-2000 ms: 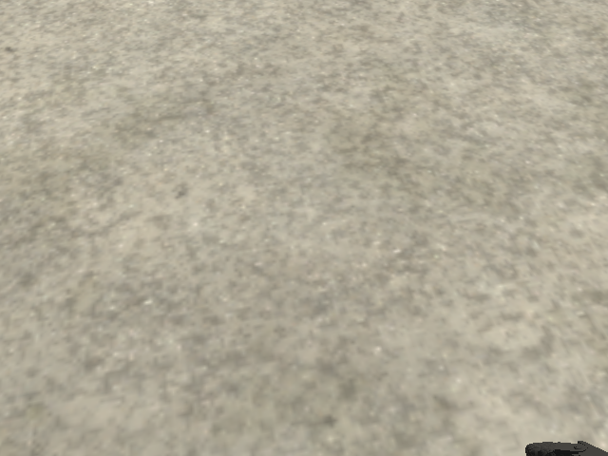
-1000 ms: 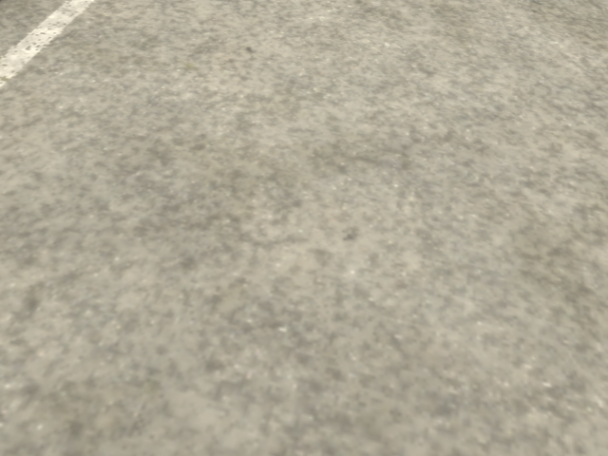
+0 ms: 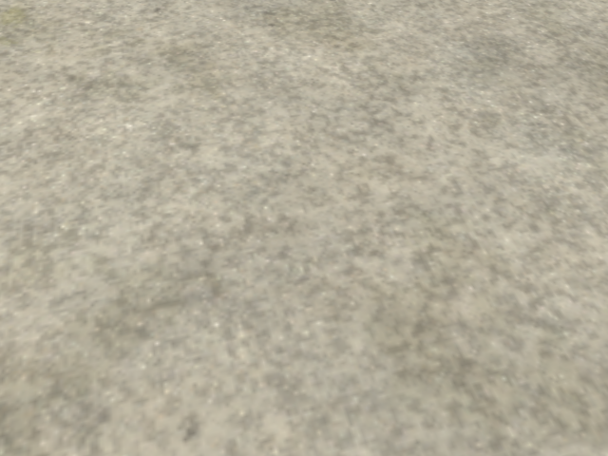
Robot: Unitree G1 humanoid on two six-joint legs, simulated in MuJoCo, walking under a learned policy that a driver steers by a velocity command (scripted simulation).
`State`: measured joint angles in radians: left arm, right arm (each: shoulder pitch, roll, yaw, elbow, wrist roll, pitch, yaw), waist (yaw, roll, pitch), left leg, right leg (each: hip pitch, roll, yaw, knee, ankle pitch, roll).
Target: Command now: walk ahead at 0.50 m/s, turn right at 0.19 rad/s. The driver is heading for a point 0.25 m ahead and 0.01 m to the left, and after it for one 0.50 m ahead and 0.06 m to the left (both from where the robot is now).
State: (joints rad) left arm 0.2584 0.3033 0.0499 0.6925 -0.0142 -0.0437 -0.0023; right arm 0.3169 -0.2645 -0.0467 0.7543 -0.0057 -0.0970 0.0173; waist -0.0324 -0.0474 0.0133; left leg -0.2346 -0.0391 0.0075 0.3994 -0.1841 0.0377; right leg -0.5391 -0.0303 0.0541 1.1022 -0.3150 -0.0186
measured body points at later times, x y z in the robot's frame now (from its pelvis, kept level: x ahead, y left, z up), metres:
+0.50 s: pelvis +0.18 -0.04 -0.01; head +0.21 -0.05 +0.44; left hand +0.33 +0.22 -0.11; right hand +0.28 -0.32 -0.13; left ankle +0.17 +0.11 -0.69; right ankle +0.26 -0.14 -0.74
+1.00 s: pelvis +0.20 +0.01 +0.00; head +0.22 +0.05 +0.45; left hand +0.25 +0.33 -0.12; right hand +0.42 -0.22 -0.08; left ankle +0.19 +0.09 -0.74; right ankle +0.27 -0.15 -0.69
